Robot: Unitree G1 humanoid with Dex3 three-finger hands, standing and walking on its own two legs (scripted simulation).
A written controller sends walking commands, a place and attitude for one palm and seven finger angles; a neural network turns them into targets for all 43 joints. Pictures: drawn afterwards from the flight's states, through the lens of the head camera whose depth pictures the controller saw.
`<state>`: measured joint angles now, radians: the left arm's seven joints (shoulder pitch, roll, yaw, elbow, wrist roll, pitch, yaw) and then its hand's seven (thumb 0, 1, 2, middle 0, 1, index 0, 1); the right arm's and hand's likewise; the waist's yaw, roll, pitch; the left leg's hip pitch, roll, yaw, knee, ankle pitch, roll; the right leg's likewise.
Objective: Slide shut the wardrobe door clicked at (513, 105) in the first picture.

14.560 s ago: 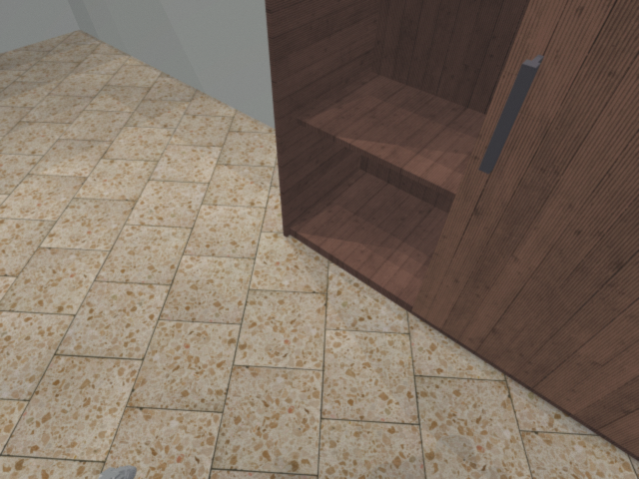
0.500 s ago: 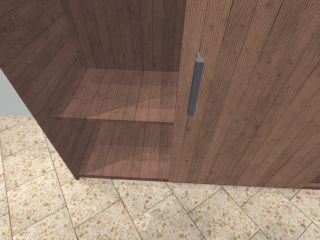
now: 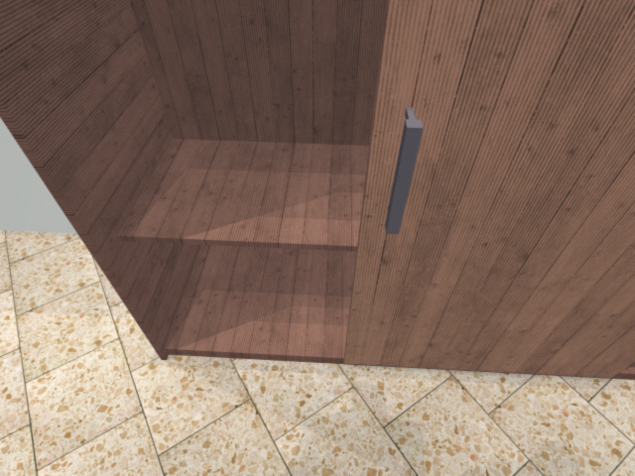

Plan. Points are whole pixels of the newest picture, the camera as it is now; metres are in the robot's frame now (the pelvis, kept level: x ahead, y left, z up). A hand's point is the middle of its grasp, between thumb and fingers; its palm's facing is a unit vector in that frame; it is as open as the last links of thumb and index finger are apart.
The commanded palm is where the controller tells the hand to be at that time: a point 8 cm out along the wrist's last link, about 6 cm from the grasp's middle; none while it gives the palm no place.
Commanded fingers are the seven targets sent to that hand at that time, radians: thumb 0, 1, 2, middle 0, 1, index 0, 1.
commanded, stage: look again from close up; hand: right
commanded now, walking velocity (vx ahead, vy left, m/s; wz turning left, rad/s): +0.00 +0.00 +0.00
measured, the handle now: (400, 175) +0.57 -0.10 +0.08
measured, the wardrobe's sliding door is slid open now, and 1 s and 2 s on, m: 0.60 0.60 0.60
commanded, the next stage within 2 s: shuffle to correct the standing spot in 0.36 s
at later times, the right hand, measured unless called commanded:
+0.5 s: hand out of the picture -0.02 -0.15 -0.18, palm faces +0.04 +0.99 -0.16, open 7.4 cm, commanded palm none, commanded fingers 0.00 -0.90 -0.90 0.20 0.30 0.20 0.30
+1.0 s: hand out of the picture +0.01 -0.09 -0.18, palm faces +0.11 +0.99 -0.13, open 7.4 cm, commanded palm none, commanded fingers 0.00 -0.90 -0.90 0.20 0.30 0.20 0.30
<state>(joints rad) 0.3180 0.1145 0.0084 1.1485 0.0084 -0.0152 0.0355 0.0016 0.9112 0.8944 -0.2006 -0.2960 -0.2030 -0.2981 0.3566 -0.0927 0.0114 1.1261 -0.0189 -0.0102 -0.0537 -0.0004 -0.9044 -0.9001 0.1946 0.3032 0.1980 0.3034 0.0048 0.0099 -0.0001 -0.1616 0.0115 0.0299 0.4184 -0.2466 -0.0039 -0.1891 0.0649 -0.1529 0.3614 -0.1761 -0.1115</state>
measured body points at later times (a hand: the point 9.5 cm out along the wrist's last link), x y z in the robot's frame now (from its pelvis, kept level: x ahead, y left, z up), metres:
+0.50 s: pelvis +0.01 +0.01 +0.00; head +0.01 +0.00 +0.45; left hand -0.01 +0.22 -0.16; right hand -0.02 -0.20 -0.16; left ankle -0.01 +0.12 -0.74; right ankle +0.02 -0.04 -0.74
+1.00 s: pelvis +0.08 +0.05 +0.00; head +0.09 +0.04 +0.45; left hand +0.06 +0.27 -0.16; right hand +0.01 -0.15 -0.17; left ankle +0.02 +0.14 -0.74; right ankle +0.06 -0.05 -0.69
